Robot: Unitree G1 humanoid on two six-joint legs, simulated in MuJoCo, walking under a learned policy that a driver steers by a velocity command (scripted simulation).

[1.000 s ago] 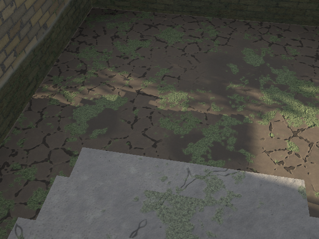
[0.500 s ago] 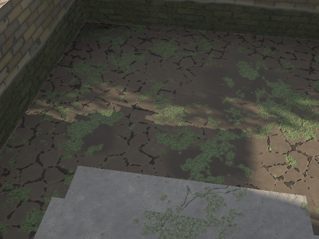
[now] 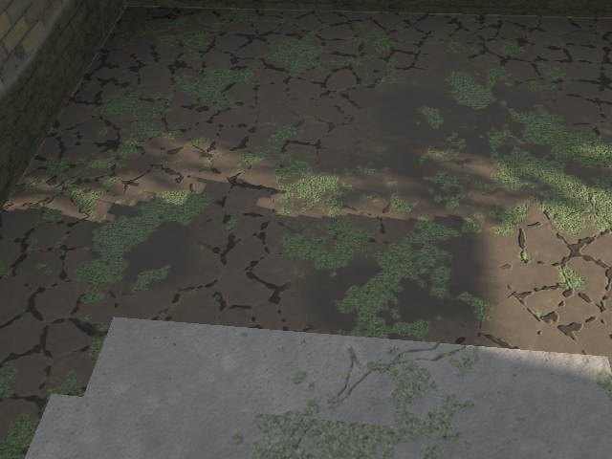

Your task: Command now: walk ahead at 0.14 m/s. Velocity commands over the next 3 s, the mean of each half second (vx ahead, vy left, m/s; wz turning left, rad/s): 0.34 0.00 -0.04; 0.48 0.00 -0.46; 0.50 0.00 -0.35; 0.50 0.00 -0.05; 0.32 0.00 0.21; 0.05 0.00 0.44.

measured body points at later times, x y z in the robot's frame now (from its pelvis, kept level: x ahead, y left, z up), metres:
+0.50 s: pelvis +0.12 +0.08 -0.01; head +0.11 +0.09 +0.44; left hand +0.07 +0.31 -0.17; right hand +0.17 -0.17 -0.14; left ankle +0.12 +0.16 -0.74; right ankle +0.09 -0.08 -0.70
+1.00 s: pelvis +0.33 +0.08 -0.09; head +0.34 +0.09 +0.36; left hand +0.58 +0.23 -0.20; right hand +0.07 +0.00 -0.21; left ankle +0.12 +0.17 -0.74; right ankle +0.46 -0.09 -0.81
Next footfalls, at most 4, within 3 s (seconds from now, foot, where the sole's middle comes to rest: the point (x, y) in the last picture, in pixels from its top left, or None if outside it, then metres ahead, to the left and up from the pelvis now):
0.42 left None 0.16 0.17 -0.78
1.10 right None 0.47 -0.06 -0.96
1.48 left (287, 378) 0.86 0.07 -1.13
2.18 right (387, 312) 1.18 -0.29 -1.31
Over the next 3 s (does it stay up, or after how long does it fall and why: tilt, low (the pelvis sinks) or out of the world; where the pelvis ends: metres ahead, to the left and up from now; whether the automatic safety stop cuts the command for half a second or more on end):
stays up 1.32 -0.15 -0.54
